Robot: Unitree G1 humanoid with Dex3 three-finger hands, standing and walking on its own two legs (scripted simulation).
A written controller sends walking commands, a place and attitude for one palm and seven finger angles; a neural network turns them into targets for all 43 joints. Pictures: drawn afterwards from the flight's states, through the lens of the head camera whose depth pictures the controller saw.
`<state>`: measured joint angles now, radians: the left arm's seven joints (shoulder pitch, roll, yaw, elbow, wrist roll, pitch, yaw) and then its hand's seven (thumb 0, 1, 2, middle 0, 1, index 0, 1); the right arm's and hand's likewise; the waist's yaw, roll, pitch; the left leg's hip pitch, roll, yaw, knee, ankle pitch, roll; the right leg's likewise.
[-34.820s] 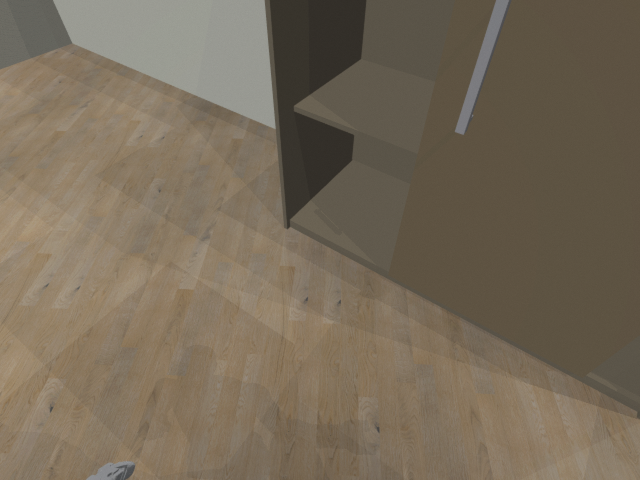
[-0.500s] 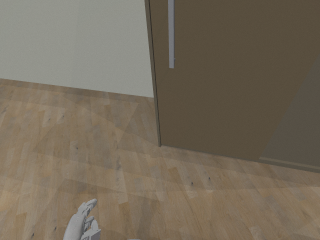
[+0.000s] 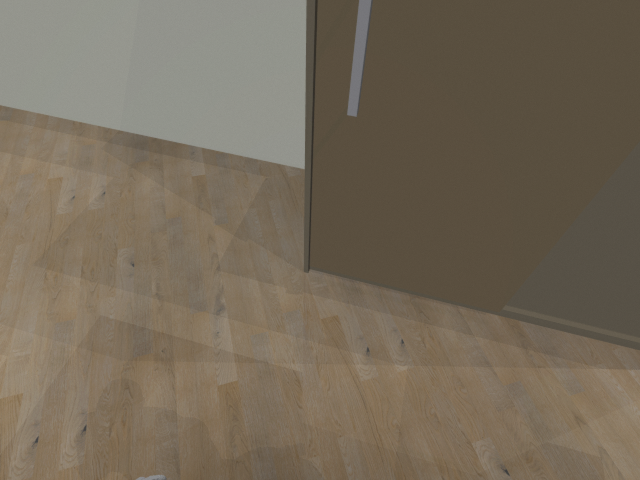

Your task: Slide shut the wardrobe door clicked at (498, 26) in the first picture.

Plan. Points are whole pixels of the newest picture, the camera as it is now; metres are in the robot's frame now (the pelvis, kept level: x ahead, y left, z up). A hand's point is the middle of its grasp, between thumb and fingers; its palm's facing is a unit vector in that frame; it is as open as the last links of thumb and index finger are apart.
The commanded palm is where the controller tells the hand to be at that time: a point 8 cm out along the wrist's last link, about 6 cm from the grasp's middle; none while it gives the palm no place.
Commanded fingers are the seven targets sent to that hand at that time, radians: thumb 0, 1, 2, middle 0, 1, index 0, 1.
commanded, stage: let the arm hang, fingers relaxed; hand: right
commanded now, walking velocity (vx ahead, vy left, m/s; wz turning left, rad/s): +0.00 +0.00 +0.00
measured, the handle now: (362, 43) +0.85 +0.01 +0.13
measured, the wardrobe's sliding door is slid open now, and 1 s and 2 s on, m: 0.00 0.00 0.00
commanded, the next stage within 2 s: look to check the result in 0.80 s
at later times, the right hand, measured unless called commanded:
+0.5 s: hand out of the picture +0.03 -0.19 -0.15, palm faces -0.02 +0.98 -0.21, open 7.3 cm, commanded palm none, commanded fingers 0.00 -0.90 -0.90 0.20 0.30 0.20 0.30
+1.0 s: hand out of the picture +0.03 -0.22 -0.15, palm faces -0.03 +0.97 -0.23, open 7.4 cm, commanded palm none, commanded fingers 0.00 -0.90 -0.90 0.20 0.30 0.20 0.30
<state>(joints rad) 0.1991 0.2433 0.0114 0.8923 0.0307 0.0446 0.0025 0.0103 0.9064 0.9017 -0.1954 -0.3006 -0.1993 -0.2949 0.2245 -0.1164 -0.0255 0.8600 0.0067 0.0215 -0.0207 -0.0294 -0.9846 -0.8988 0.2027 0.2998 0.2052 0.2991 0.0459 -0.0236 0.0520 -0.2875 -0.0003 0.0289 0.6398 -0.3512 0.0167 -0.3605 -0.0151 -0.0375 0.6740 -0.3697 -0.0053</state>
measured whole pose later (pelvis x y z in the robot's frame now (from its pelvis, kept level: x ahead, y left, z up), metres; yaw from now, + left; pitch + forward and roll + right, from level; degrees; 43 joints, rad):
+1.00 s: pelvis +0.00 -0.03 +0.02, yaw +2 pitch -1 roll +0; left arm 0.18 0.21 0.01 1.13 0.02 0.01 0.01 0.01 0.91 0.90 -0.20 -0.30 -0.20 -0.29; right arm 0.18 -0.20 -0.02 1.16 -0.02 -0.01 -0.01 0.01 -0.91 -0.90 0.20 0.30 0.20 0.30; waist 0.00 -0.01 0.07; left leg -0.15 0.03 -0.01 0.39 -0.21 -0.03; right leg -0.18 0.02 -0.08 0.39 -0.19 -0.05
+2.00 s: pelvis +0.03 -0.02 +0.03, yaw +1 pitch -1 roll +0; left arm 0.08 0.32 0.00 1.13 0.01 0.00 0.00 0.01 0.90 0.90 -0.20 -0.30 -0.20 -0.30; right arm 0.09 -0.31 0.00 1.14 -0.01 -0.02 0.00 0.01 -0.91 -0.90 0.20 0.30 0.20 0.30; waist 0.01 0.00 0.06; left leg -0.07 0.01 0.01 0.29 -0.20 -0.01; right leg -0.11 0.02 -0.06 0.30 -0.18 -0.03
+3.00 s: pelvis +0.02 -0.01 +0.03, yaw +1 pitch -2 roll +0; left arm 0.09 0.33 0.00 1.14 0.01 0.00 0.00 0.01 0.90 0.90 -0.20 -0.30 -0.20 -0.30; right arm 0.09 -0.33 -0.01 1.14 -0.01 -0.02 0.00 0.01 -0.91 -0.90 0.20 0.30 0.20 0.30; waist 0.01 0.00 0.06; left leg -0.06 0.01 0.01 0.27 -0.18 -0.01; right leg -0.10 0.01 -0.06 0.29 -0.16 -0.02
